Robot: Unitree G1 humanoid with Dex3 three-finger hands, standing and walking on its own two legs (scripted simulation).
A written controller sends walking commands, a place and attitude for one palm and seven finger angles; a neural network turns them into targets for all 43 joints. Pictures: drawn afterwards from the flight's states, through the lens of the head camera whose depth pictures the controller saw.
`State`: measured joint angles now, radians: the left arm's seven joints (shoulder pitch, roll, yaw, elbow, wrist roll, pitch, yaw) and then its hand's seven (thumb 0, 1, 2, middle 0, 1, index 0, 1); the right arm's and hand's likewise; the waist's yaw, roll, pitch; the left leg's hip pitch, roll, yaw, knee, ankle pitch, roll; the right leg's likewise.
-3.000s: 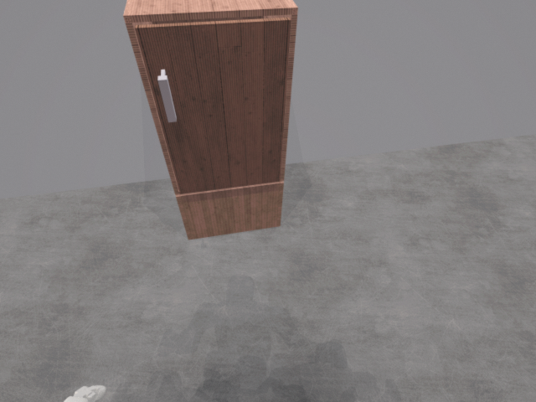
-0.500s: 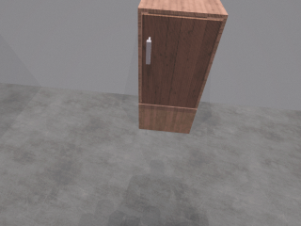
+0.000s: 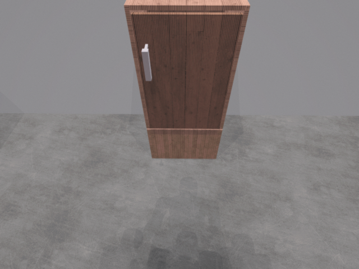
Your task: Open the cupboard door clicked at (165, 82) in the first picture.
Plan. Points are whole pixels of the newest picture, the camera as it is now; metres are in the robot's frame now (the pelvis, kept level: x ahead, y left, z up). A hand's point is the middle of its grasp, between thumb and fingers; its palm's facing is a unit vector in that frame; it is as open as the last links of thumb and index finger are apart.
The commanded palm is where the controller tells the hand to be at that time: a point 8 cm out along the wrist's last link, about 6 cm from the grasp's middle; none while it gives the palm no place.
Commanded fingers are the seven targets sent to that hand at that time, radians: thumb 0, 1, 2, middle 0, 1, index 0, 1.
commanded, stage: take the last steps up to it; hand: left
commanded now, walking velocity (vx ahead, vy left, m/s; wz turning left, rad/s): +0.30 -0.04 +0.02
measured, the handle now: (147, 62) +0.83 +0.16 +0.00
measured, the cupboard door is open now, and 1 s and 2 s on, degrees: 0 0 0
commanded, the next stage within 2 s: come to a stop and stand still in 0.52 s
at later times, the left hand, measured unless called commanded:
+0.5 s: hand (113, 254) +0.19 +0.19 -0.16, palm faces +0.03 -0.99 -0.13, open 7.4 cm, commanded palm none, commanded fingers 0.00 0.90 0.90 -0.20 -0.30 -0.20 -0.30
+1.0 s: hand (136, 186) +0.37 +0.15 -0.15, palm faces +0.05 -0.97 -0.25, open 7.3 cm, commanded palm none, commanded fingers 0.00 0.90 0.90 -0.20 -0.30 -0.20 -0.30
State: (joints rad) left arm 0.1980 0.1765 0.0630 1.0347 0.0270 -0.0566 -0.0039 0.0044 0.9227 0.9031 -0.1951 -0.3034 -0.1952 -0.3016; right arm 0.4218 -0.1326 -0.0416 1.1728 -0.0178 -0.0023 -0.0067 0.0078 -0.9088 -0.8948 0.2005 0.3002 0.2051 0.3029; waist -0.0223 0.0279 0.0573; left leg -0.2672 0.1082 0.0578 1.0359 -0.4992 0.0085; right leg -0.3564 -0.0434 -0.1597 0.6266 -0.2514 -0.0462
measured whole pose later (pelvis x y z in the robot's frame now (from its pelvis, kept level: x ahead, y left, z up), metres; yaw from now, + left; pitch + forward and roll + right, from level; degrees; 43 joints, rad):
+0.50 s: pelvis +0.18 +0.01 +0.02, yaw -1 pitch +0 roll +0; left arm 0.28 0.17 0.06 1.10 0.04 0.00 -0.01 0.01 0.92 0.90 -0.19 -0.30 -0.19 -0.30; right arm 0.29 -0.14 -0.04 1.06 -0.02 -0.08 -0.03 -0.01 -0.95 -0.89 0.20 0.30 0.21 0.30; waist 0.00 -0.05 0.02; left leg -0.16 0.05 0.20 0.42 -0.27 0.03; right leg -0.49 -0.09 -0.08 1.05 -0.31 0.02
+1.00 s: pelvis +0.27 -0.03 +0.01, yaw +2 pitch -1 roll +1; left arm 0.10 0.15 0.04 0.98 0.03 0.02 0.04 0.00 0.92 0.90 -0.20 -0.30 -0.20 -0.30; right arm 0.15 -0.20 -0.07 1.01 -0.01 0.06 -0.01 0.00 -0.91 -0.90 0.20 0.30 0.20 0.30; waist 0.00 0.02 0.09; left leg -0.47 0.02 0.03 1.07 -0.44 -0.05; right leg -0.34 -0.09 -0.16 0.52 -0.16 -0.03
